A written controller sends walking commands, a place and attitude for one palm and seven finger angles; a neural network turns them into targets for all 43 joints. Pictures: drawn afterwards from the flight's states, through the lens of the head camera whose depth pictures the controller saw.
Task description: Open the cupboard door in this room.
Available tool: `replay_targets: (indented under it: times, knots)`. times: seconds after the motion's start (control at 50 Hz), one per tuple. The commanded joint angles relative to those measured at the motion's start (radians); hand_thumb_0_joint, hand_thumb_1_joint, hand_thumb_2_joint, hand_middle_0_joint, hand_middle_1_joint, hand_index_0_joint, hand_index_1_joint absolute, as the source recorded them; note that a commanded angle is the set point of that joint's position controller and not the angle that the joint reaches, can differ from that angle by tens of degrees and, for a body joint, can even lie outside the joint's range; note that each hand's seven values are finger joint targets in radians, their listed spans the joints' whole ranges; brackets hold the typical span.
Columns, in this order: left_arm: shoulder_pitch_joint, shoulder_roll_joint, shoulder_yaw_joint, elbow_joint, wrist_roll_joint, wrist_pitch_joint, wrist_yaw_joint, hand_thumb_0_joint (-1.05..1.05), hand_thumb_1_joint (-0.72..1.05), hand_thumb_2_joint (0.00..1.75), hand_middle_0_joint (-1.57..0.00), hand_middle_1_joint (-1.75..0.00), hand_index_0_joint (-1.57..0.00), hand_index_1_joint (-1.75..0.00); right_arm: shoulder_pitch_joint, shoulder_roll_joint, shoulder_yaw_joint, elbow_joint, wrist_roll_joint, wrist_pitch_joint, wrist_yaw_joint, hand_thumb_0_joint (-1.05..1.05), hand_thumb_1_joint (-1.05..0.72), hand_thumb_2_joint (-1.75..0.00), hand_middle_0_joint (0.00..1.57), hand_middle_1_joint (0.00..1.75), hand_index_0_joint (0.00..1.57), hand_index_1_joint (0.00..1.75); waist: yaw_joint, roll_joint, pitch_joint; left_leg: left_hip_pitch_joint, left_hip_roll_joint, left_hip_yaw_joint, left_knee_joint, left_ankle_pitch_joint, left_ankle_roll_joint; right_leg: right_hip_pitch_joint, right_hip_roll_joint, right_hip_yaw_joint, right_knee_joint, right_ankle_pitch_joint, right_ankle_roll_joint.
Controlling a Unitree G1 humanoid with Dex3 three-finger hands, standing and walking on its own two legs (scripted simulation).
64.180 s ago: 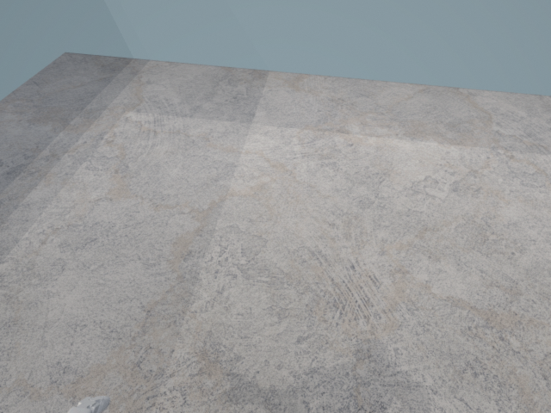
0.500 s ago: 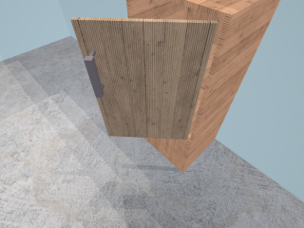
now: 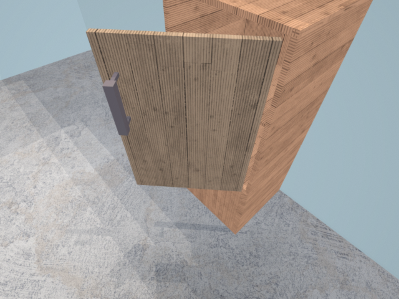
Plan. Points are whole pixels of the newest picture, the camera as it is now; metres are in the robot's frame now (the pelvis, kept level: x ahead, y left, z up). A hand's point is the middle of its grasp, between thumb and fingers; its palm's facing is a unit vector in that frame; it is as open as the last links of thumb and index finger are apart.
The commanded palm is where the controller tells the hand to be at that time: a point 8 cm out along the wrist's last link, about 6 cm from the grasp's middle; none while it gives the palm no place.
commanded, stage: come to a stop and stand still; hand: left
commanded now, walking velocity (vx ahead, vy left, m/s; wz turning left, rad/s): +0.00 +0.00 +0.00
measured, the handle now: (120, 104) +0.54 +0.24 +0.08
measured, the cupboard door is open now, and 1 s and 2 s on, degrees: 43 43 43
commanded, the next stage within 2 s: look again from close up in 0.04 s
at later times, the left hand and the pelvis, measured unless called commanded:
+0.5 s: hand out of the picture +0.01 +0.18 -0.17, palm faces +0.01 -0.98 -0.22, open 7.4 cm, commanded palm none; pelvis +0.01 +0.00 +0.00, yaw +0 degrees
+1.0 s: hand (107, 256) +0.19 +0.19 +0.00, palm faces +0.16 -0.99 -0.06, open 7.7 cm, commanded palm +0.12 +0.24 -0.05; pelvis -0.03 +0.01 -0.03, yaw +1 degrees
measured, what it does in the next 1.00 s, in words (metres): stands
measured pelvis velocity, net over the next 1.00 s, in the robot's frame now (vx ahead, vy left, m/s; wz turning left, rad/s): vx -0.03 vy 0.01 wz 0.02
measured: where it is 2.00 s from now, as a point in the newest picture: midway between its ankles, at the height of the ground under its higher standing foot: outside the picture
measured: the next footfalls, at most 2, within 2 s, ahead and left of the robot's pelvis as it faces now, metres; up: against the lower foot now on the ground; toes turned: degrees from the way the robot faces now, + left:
none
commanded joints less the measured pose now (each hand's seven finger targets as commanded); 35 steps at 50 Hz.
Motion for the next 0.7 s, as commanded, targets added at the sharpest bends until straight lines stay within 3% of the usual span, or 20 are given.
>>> replay_targets:
  times: [0.0,0.68]
  knots:
    - [0.059,0.131,0.026,-0.033,-0.004,-0.015,0.007,0.0,0.9,0.9,-0.2,-0.3,-0.2,-0.3,0.041,-0.114,-0.02,-0.028,0.005,-0.009,-0.006,0.0,-0.9,-0.9,0.2,0.3,0.2,0.3,0.005,-0.006,-0.017,0.023,0.085,-0.068,-0.036,0.224,0.04,-0.009,-0.149,0.125,-0.081,0.356,0.015]
    - [0.101,0.104,0.026,-0.007,-0.008,-0.013,0.008,0.0,0.9,0.9,-0.2,-0.3,-0.2,-0.3,0.082,-0.09,-0.015,0.005,0.005,-0.008,-0.012,0.0,-0.9,-0.9,0.2,0.3,0.2,0.3,0.009,0.006,-0.002,0.018,0.084,-0.075,-0.051,0.212,0.038,0.0,-0.15,0.118,-0.099,0.31,0.013]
